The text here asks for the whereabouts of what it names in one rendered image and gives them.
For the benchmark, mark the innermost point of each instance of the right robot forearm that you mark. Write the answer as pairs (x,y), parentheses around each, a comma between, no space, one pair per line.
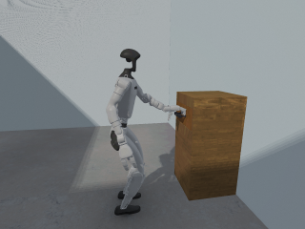
(117,126)

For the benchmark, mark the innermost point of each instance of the right robot hand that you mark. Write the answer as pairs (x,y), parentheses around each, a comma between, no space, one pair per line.
(125,152)

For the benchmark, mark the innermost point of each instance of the handle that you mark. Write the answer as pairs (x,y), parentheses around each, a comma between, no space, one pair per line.
(179,115)

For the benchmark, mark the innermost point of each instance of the cabinet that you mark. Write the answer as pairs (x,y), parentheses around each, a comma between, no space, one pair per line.
(206,158)

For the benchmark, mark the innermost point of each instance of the drawer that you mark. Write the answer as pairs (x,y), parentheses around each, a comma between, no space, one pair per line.
(187,120)

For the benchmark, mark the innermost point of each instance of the left robot hand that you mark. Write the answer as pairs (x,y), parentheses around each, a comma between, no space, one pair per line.
(176,108)

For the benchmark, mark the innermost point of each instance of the left robot upper arm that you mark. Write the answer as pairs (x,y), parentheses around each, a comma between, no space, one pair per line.
(145,98)

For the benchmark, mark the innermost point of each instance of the robot left foot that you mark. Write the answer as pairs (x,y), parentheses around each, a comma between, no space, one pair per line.
(121,195)

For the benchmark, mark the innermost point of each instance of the left robot forearm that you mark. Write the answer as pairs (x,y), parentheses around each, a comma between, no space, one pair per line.
(159,105)

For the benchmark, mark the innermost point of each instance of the robot left thigh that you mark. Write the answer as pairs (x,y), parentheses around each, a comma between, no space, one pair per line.
(134,139)

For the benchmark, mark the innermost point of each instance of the right robot upper arm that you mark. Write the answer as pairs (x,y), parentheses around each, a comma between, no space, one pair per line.
(121,86)

